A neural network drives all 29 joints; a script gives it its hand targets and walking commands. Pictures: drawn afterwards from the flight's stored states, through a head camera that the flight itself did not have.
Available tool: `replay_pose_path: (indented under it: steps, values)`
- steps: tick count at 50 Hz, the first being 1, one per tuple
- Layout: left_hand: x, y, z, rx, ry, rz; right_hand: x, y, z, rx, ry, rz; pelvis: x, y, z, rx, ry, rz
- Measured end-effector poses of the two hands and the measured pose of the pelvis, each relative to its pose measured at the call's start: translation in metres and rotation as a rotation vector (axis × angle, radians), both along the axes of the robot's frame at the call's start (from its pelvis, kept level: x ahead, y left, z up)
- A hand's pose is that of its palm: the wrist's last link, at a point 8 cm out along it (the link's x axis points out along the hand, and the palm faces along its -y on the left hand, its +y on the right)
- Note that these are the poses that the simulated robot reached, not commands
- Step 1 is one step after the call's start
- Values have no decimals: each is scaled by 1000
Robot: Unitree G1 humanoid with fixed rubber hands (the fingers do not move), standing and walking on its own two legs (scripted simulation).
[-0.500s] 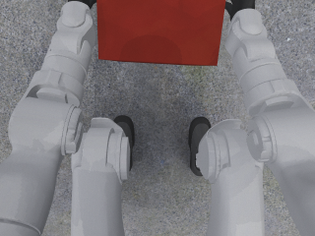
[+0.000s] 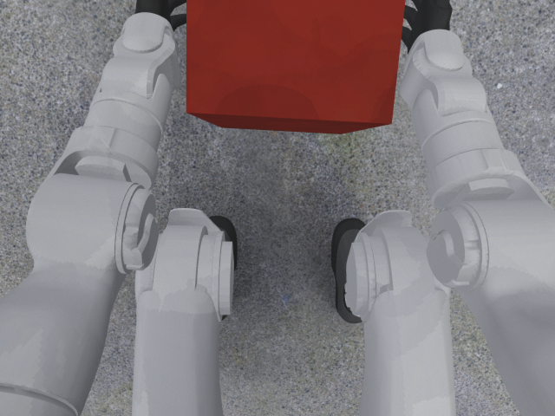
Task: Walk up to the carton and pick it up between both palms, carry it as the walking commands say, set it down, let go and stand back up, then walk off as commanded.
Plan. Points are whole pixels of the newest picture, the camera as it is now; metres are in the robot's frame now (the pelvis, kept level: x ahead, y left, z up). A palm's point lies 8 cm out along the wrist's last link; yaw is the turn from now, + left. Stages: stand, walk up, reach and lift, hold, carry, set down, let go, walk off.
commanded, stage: reach and lift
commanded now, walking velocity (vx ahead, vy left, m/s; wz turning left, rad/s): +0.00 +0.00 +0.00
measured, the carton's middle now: (288, 49) +0.52 +0.01 -0.24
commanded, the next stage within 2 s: none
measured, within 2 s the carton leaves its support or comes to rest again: leaves its support in 0.04 s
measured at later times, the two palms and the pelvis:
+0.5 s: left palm out of the picture +0.54 +0.17 -0.11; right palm (443, 18) +0.52 -0.14 -0.11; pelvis +0.00 +0.00 +0.01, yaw +0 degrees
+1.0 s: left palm out of the picture +0.53 +0.16 -0.05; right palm out of the picture +0.52 -0.14 -0.05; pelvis +0.01 +0.00 +0.06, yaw +0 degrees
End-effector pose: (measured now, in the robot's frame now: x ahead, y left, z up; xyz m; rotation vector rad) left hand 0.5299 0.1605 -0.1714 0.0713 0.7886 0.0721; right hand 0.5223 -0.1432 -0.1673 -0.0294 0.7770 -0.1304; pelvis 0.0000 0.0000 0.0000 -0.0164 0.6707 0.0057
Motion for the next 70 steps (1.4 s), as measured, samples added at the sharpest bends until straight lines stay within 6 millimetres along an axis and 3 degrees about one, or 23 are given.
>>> replay_pose_path:
  steps: [7,22,36,47,70]
  values:
    - [-1,-6,6,-11,-24,-2,1,-5,11,-6,-24,-22,1,-1,-1,0,-1,-7]
    - [6,7,55,1,-78,27,1,10,48,25,-79,-47,-3,0,10,-5,41,9]
    - [8,-2,90,-19,-98,24,4,1,91,25,-101,-71,3,2,34,-16,110,9]
    - [-1,3,111,-21,-94,39,-3,6,111,32,-97,-62,6,1,53,-14,142,15]
    - [-18,0,187,-40,-95,53,-21,3,185,43,-99,-72,4,1,100,-13,119,19]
